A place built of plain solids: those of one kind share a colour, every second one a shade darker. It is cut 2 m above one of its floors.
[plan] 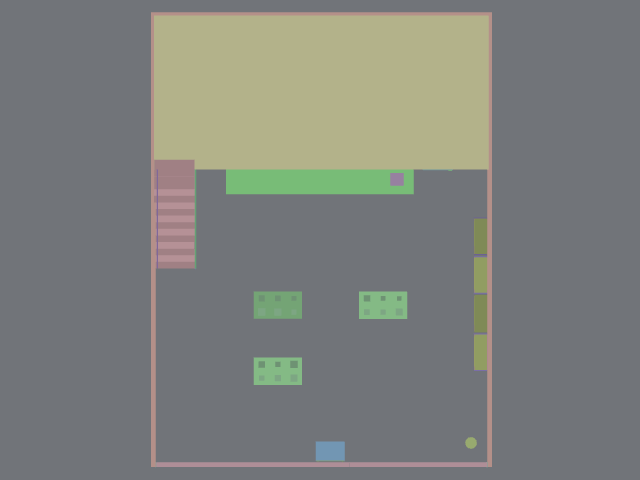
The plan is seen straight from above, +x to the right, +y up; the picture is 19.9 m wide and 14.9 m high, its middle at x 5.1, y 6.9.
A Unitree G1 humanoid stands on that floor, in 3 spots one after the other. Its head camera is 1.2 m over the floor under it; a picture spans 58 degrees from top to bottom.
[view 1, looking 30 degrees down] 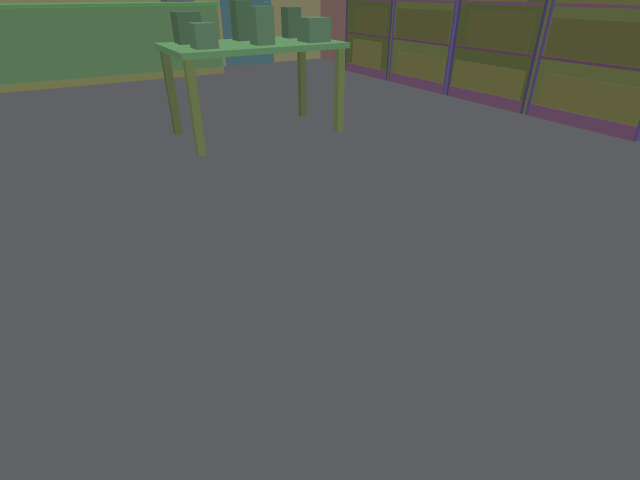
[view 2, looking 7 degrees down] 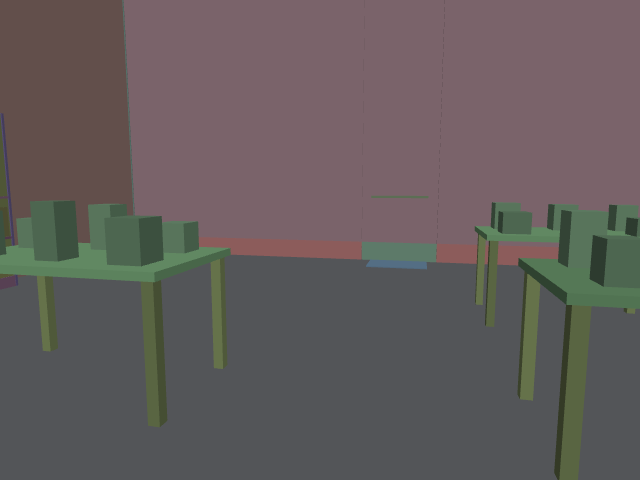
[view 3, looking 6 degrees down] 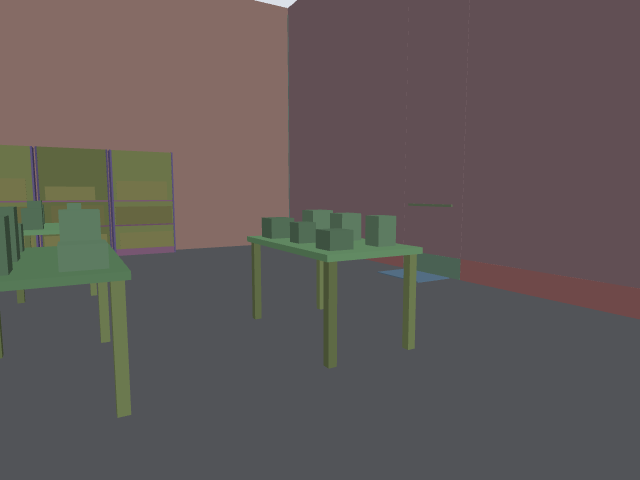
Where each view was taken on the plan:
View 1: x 5.42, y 1.00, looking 59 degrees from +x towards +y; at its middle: ground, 2.40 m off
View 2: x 5.09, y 7.08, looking -77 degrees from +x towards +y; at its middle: window_wall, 7.32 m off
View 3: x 0.60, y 4.71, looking -30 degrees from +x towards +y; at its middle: pot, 3.17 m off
